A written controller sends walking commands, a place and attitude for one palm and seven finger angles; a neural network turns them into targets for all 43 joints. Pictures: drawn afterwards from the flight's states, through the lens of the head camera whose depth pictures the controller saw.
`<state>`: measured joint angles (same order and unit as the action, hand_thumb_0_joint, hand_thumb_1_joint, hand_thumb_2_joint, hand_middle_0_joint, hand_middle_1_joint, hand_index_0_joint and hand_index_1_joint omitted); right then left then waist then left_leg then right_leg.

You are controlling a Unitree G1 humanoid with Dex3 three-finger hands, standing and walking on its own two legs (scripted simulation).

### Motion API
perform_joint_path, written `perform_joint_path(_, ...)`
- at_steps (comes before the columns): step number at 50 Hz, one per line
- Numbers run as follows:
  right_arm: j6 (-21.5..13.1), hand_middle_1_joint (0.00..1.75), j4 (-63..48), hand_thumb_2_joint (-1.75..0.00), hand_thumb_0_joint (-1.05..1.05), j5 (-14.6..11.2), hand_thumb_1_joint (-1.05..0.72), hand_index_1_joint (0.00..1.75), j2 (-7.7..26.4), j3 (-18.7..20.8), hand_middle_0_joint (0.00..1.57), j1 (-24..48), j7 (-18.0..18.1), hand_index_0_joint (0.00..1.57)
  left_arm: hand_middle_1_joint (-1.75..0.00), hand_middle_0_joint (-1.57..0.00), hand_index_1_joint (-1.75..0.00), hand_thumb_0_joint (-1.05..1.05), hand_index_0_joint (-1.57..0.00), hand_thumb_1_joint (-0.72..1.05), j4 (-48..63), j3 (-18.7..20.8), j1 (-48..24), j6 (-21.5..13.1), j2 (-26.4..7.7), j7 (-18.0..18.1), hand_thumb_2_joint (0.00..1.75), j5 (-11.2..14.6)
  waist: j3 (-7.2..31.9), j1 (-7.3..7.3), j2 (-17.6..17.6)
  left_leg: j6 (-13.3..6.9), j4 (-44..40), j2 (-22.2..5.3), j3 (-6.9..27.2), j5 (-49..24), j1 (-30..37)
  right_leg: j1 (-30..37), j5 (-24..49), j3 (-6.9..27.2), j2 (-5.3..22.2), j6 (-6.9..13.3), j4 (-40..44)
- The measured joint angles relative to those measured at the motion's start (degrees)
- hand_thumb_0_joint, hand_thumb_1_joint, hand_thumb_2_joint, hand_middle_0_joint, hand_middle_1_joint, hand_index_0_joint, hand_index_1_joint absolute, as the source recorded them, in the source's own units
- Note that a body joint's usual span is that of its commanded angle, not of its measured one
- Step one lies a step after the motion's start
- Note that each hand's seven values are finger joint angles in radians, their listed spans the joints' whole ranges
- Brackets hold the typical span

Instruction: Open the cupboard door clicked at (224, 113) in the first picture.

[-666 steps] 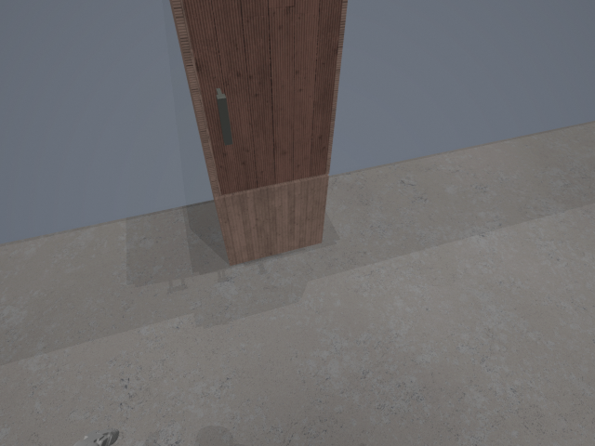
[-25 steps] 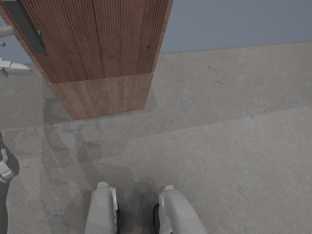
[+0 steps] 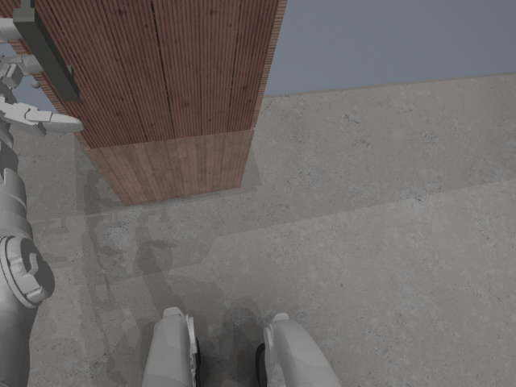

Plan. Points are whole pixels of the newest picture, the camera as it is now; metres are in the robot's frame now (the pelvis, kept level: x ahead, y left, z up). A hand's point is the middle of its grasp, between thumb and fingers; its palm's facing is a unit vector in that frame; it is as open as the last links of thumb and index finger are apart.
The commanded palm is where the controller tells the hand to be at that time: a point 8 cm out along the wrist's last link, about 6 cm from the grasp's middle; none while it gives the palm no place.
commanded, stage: slide the fingers in behind the handle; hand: left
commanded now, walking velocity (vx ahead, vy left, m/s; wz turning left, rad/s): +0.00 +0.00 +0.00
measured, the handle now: (51, 50) +0.57 +0.26 +0.07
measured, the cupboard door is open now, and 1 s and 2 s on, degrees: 0 0 4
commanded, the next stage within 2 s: close the thumb around the handle in 0.82 s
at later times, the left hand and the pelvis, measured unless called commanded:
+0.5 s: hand (64, 82) +0.52 +0.24 +0.07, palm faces +0.17 -0.99 +0.00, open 14.0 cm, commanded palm +0.50 +0.26 +0.06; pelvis +0.00 +0.00 +0.00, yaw +0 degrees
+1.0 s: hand (69, 81) +0.53 +0.23 +0.06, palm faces +0.18 -0.98 -0.02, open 13.9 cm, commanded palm +0.50 +0.26 +0.06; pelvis +0.00 -0.01 +0.00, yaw +0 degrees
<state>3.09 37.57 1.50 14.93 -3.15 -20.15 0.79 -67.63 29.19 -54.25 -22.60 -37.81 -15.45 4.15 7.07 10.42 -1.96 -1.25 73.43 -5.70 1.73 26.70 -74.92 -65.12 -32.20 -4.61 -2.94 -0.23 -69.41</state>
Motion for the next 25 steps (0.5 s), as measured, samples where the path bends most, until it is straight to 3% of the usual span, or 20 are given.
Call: perform_joint_path(25, 0.46, 0.3, -0.03, -0.89, 0.0, 0.46, -0.91, 0.3, -0.69, 0.26, 0.21, 0.17, -0.96, 0.2, -1.2, -0.3, -1.2, -0.01, -0.3, -0.5, -0.17, -2.05, 0.14, -1.37, 4.89, 5.03, 0.3, -0.95, 0.5, 0.01, -0.38, 0.26, -0.64, 0.08, -0.29, 0.02, 1.4, 1.03, -0.23, 0.32, 0.07, 0.22, 0.1)
